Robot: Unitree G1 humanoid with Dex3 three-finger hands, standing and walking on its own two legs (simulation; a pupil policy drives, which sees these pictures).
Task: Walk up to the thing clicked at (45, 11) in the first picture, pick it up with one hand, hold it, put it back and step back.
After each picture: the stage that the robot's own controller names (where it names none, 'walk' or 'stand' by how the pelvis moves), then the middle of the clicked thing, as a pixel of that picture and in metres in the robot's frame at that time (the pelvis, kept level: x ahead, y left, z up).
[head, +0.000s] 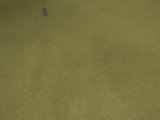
stand; (45, 12) +2.15 +0.54 -0.72
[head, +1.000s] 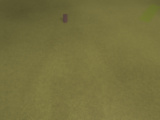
walk; (65, 18) +2.05 +0.17 -0.70
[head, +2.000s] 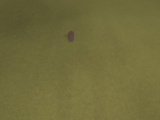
walk; (71, 36) +1.42 +0.09 -0.71
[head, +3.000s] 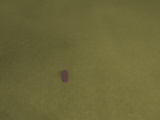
walk; (64, 76) +0.91 +0.15 -0.71
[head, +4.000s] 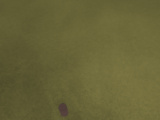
walk; (63, 110) +0.56 +0.20 -0.69
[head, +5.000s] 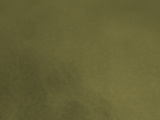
stand; out of the picture +0.39 +0.14 -0.70
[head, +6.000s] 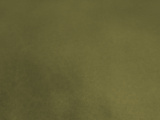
stand; out of the picture +0.35 +0.16 -0.72
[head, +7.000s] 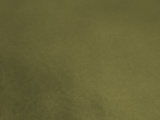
stand; out of the picture +0.31 +0.19 -0.71
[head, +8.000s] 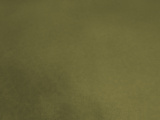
stand; out of the picture +0.33 +0.21 -0.72
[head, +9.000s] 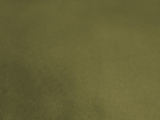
stand; out of the picture +0.33 +0.18 -0.73
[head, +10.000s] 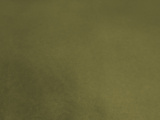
stand; out of the picture +0.33 +0.18 -0.73
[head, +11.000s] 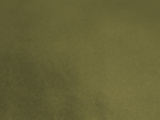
go down; out of the picture +0.33 +0.17 -0.72
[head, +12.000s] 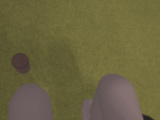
go down; (21, 64) +0.44 +0.18 -0.31
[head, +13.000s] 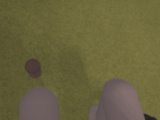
approach; (34, 69) +0.44 +0.17 -0.32
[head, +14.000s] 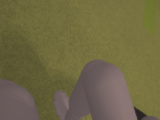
close in; out of the picture +0.43 +0.22 -0.23
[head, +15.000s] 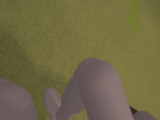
close; out of the picture +0.43 +0.23 -0.24
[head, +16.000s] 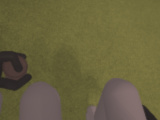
lift; (15, 71) +0.36 +0.22 -0.10
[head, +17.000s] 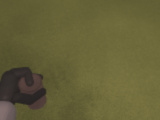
hold; (33, 92) +0.32 +0.17 +0.04
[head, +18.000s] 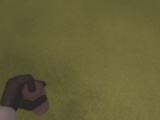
hold; (36, 98) +0.31 +0.17 +0.00
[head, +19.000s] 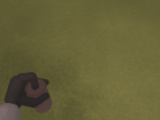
hold; (39, 96) +0.32 +0.16 +0.00
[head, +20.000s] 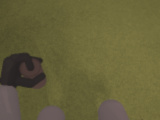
crouch; (34, 74) +0.39 +0.16 -0.08
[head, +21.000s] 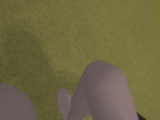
lower; out of the picture +0.43 +0.22 -0.23
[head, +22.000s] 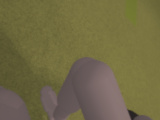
lower; out of the picture +0.44 +0.24 -0.24
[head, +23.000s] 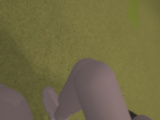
lower; out of the picture +0.44 +0.24 -0.24
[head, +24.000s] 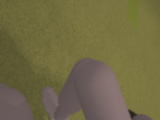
lower; out of the picture +0.44 +0.24 -0.24
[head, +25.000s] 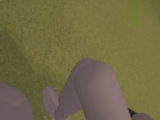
rest; out of the picture +0.43 +0.24 -0.24
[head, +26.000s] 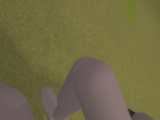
open; out of the picture +0.42 +0.21 -0.24
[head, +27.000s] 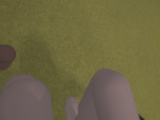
stand; (3, 58) +0.42 +0.19 -0.25
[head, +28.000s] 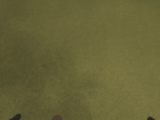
stand; out of the picture +0.36 +0.14 -0.61
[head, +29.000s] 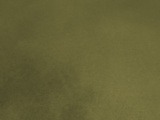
stand; out of the picture +0.36 +0.15 -0.67
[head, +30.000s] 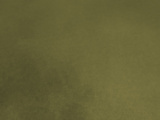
stand; out of the picture +0.34 +0.14 -0.67
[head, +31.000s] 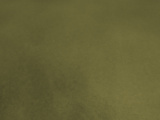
stand; out of the picture +0.37 +0.14 -0.72
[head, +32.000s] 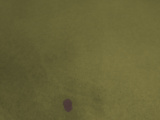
walk; (67, 105) +0.48 +0.12 -0.70
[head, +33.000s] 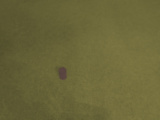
walk; (62, 73) +0.77 +0.14 -0.69
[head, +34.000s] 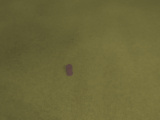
stand; (69, 70) +1.00 +0.16 -0.70
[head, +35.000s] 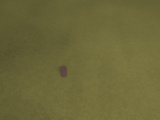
stand; (63, 71) +0.99 +0.18 -0.73
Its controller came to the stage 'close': yes
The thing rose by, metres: 0.71
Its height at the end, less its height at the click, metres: +0.00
